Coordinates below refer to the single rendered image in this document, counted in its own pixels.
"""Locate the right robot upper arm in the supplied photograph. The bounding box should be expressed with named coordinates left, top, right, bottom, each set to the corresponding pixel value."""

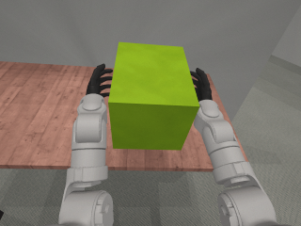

left=217, top=186, right=293, bottom=226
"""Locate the left robot upper arm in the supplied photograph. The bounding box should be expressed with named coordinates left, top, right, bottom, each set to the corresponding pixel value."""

left=43, top=190, right=114, bottom=226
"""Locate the table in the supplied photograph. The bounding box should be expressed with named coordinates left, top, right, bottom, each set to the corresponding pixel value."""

left=0, top=61, right=248, bottom=220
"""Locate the robot left forearm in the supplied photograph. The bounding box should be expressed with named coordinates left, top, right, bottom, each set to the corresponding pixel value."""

left=58, top=93, right=108, bottom=224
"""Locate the robot right forearm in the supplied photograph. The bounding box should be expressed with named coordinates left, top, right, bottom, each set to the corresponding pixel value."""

left=193, top=99, right=277, bottom=220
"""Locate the robot left hand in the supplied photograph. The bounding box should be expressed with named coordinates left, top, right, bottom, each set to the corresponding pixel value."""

left=86, top=64, right=113, bottom=97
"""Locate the carton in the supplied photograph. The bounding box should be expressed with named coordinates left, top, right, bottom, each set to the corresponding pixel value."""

left=108, top=42, right=199, bottom=151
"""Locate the robot right hand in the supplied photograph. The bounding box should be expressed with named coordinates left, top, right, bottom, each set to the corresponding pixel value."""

left=190, top=68, right=213, bottom=102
